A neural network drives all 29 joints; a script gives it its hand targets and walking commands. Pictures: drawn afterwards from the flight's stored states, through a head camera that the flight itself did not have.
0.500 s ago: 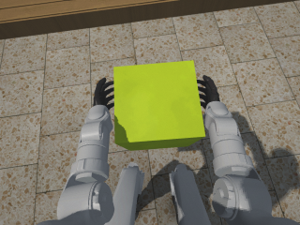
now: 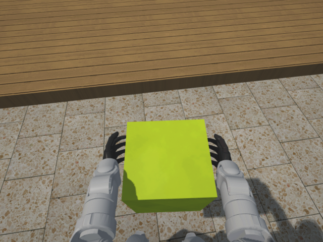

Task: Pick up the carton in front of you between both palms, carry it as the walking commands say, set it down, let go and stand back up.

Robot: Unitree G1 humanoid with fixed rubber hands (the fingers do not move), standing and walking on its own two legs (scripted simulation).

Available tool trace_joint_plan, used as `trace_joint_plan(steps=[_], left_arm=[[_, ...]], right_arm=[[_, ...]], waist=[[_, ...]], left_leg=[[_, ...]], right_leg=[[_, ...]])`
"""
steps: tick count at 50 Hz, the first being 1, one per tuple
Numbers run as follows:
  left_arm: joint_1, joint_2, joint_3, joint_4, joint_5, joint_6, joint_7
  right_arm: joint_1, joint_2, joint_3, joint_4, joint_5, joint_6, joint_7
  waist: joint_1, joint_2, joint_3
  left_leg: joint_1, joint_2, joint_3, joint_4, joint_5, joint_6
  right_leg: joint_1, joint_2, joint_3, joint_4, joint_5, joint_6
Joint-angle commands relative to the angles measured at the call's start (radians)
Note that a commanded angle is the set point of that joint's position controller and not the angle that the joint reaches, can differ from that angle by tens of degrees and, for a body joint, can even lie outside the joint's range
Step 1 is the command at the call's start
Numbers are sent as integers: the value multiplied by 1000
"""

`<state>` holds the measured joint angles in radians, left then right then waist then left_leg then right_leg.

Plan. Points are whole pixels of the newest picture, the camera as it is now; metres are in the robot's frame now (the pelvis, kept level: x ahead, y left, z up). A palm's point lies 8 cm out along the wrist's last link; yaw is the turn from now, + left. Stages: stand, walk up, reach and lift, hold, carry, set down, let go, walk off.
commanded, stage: reach and lift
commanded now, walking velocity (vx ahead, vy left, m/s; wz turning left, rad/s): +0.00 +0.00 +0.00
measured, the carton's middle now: (167, 170) +0.33 +0.00 -0.10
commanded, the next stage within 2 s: hold in 1.36 s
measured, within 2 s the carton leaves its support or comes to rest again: neither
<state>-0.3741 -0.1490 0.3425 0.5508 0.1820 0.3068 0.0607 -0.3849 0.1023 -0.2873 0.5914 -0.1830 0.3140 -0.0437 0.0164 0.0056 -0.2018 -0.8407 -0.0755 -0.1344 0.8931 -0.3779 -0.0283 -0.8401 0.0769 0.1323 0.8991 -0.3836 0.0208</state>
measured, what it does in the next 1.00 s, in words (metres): rises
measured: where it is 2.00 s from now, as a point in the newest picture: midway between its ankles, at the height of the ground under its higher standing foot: outside the picture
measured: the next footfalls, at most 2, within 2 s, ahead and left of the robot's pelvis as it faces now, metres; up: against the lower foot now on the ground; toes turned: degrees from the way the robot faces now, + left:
none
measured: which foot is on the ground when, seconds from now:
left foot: down 0.00-1.00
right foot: down 0.00-1.00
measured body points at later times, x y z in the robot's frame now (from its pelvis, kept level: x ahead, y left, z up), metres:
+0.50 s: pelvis +0.01 +0.00 +0.05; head -0.03 +0.00 +0.50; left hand +0.31 +0.16 +0.07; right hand +0.31 -0.15 +0.06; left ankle +0.03 +0.13 -0.69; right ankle +0.02 -0.13 -0.69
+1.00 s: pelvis +0.01 +0.00 +0.06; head -0.02 +0.00 +0.51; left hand +0.32 +0.15 +0.08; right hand +0.32 -0.15 +0.08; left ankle +0.03 +0.13 -0.69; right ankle +0.02 -0.13 -0.69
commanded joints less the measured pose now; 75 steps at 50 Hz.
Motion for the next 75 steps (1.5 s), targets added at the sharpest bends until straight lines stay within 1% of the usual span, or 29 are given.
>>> trace_joint_plan(steps=[1,7,13,16,20,23,27,33,40,51,57,62,67,69,72,73,75], left_arm=[[-428,-1011,-620,43,-117,28,-249],[-339,-1002,-659,-24,-133,103,-264],[-286,-1007,-691,-111,-157,201,-281],[-278,-988,-663,-123,-147,249,-288],[-301,-971,-594,-92,-114,287,-300],[-365,-980,-553,-65,-96,290,-310],[-453,-1012,-571,-85,-112,281,-319],[-489,-1008,-580,-85,-112,283,-320],[-456,-986,-574,-99,-105,298,-320],[-364,-966,-606,-183,-127,323,-315],[-327,-959,-623,-222,-138,338,-312],[-315,-957,-633,-245,-145,350,-311],[-320,-958,-634,-254,-147,362,-311],[-327,-965,-654,-276,-160,367,-311],[-331,-972,-703,-340,-190,390,-305],[-324,-966,-703,-347,-191,401,-302],[-309,-944,-678,-329,-176,422,-298]], right_arm=[[-478,1027,583,-41,135,-1,240],[-392,1024,616,-115,152,75,250],[-340,1014,653,-218,173,180,261],[-329,1001,628,-236,162,230,268],[-355,980,561,-211,133,268,281],[-424,984,522,-186,115,270,293],[-515,1015,540,-204,126,260,303],[-540,1022,542,-192,120,261,303],[-507,1012,542,-207,120,277,298],[-412,1002,579,-292,146,305,287],[-373,996,593,-328,159,321,283],[-362,990,601,-352,167,333,282],[-370,984,601,-364,168,344,283],[-378,989,621,-388,179,349,284],[-384,992,669,-451,208,371,281],[-377,983,669,-457,208,382,279],[-360,956,642,-440,193,404,277]], waist=[[-3,-14,-435],[-9,-12,-317],[-13,-2,-188],[-15,-2,-93],[-14,-2,12],[-10,0,38],[-12,-1,-30],[-15,-2,-58],[-12,-7,-61],[-11,-10,-72],[-12,-8,-68],[-13,-5,-59],[-12,-4,-45],[-14,-4,-57],[-17,-4,-90],[-16,-4,-81],[-15,-2,-27]], left_leg=[[370,-43,56,-176,361,10],[541,-31,51,-317,431,9],[680,-19,52,-437,451,5],[702,-16,55,-486,393,6],[688,-11,58,-520,276,11],[678,-7,63,-520,200,15],[702,-6,68,-505,203,17],[716,-7,75,-511,188,15],[739,-13,80,-523,243,12],[786,-22,73,-538,371,8],[804,-24,69,-546,416,5],[812,-24,66,-552,427,4],[814,-22,65,-556,412,3],[824,-22,63,-558,421,3],[856,-21,59,-562,470,-1],[858,-21,59,-566,467,-2],[841,-19,62,-579,414,-1]], right_leg=[[386,41,-45,-183,362,-14],[545,28,-44,-324,431,-7],[674,16,-46,-448,437,-1],[691,15,-50,-493,378,-3],[681,12,-58,-523,257,-9],[664,10,-64,-523,181,-17],[679,8,-69,-511,179,-20],[694,8,-73,-510,171,-17],[725,11,-70,-527,227,-9],[787,17,-60,-547,369,-2],[808,19,-56,-556,418,0],[815,20,-55,-561,425,0],[812,21,-56,-565,402,0],[820,21,-57,-567,407,0],[845,23,-55,-572,447,2],[847,23,-55,-577,443,3],[835,22,-58,-588,390,0]])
